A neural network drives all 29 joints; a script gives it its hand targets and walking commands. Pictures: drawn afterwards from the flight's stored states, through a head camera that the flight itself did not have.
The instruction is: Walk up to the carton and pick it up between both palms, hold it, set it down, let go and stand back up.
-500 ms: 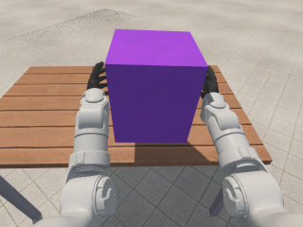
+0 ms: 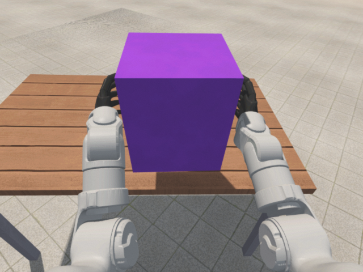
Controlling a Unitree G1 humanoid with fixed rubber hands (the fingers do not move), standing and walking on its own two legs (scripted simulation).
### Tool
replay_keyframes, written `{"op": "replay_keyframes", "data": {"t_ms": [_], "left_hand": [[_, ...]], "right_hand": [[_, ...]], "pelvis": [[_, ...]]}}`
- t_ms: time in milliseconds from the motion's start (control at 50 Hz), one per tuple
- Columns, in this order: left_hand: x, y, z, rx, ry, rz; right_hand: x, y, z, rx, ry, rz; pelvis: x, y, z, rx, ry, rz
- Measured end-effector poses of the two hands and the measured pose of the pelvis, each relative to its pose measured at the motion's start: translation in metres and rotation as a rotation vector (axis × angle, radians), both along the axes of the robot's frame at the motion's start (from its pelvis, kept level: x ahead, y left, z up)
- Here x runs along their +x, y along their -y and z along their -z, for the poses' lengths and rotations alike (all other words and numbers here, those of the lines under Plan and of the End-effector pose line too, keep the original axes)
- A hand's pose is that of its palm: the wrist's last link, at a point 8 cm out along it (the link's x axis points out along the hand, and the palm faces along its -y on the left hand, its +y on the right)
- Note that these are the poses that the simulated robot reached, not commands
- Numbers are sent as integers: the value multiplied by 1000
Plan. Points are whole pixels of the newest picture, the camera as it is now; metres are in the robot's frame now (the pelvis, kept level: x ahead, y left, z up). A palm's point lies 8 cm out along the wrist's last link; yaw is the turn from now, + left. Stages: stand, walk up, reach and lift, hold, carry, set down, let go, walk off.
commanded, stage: reach and lift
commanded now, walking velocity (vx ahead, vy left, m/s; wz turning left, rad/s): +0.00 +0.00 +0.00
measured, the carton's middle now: (176, 104) +0.43 -0.01 +0.18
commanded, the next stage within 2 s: hold in 0.06 s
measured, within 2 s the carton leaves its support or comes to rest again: neither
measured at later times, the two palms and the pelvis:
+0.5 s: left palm (106, 113) +0.37 +0.13 +0.20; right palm (248, 109) +0.36 -0.16 +0.21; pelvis -0.01 -0.02 +0.00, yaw +1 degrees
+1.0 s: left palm (99, 109) +0.36 +0.14 +0.22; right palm (245, 103) +0.36 -0.15 +0.22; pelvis -0.01 -0.02 +0.00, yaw +1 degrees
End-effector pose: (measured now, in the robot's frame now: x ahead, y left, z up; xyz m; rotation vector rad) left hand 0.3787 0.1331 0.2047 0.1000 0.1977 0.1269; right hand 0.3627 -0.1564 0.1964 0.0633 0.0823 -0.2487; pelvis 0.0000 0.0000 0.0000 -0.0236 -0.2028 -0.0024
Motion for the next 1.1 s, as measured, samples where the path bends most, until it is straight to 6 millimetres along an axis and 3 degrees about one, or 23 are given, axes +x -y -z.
{"op": "replay_keyframes", "data": {"t_ms": [120, 540, 1100], "left_hand": [[0, 3, -6, 0, -19, -8], [-6, 1, 1, -51, -27, -21], [-15, -9, -14, -53, -15, -46]], "right_hand": [[2, 4, -3, -6, 9, -11], [0, 2, -11, -27, 27, -28], [-2, -9, -28, -9, 57, -49]], "pelvis": [[-5, -1, -1, 11, 2, 17], [-8, 20, 0, 11, 7, -14], [-7, 17, 0, 14, 20, -12]]}}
